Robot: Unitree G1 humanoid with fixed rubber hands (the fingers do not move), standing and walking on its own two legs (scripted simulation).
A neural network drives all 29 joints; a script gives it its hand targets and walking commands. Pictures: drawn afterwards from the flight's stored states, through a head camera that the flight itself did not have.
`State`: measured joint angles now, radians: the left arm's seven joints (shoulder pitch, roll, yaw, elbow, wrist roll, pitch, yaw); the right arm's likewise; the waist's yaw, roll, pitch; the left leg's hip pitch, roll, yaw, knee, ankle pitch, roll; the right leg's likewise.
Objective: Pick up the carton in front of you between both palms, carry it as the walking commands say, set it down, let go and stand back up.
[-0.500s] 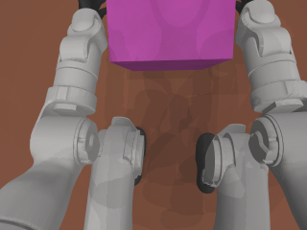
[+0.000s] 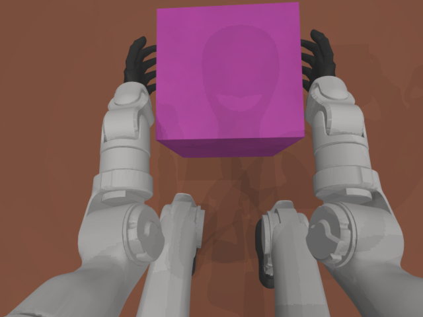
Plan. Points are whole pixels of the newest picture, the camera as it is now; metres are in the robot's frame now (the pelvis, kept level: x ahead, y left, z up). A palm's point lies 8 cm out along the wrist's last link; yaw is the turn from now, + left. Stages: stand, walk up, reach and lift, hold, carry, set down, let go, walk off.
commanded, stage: reach and lift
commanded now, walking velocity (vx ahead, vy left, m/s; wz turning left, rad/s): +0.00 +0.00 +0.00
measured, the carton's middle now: (227, 98) +0.50 +0.03 -0.13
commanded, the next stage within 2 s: none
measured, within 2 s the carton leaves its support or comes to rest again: neither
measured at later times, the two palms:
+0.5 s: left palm (94, 61) +0.45 +0.17 +0.10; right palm (391, 58) +0.46 -0.13 +0.11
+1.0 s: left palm out of the picture +0.41 +0.16 +0.25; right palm out of the picture +0.41 -0.14 +0.26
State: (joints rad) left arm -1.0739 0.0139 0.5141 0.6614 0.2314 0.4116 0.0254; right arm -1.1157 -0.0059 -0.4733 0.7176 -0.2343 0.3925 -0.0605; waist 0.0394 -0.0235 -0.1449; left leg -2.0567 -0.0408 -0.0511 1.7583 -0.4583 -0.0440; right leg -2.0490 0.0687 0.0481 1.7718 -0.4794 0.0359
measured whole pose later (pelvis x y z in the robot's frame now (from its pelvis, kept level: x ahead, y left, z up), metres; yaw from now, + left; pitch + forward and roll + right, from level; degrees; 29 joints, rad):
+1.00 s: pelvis +0.09 +0.00 +0.26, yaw +1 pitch +11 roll +0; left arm -0.34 -0.15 0.32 0.46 0.23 0.45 0.01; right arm -0.34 0.16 -0.32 0.47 -0.23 0.43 -0.03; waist 0.01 -0.01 -0.13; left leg -0.60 -0.02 -0.06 0.72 -0.30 -0.01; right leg -0.59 0.03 0.06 0.73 -0.32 0.01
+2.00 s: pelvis +0.11 +0.00 +0.29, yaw +0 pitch -6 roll +0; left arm -0.26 -0.15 0.23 0.28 0.28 0.67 -0.02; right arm -0.27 0.15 -0.24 0.29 -0.28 0.66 0.01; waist 0.01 0.00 0.04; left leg -0.09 -0.01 -0.06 0.37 -0.19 -0.01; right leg -0.08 0.01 0.07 0.38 -0.21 0.01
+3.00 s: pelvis +0.10 +0.00 +0.29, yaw +0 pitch -8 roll +0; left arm -0.27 -0.15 0.22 0.21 0.27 0.77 -0.02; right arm -0.27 0.15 -0.23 0.22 -0.27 0.75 0.01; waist 0.00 0.00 0.05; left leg -0.04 -0.01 -0.06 0.36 -0.18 -0.01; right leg -0.03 0.01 0.07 0.37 -0.20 0.01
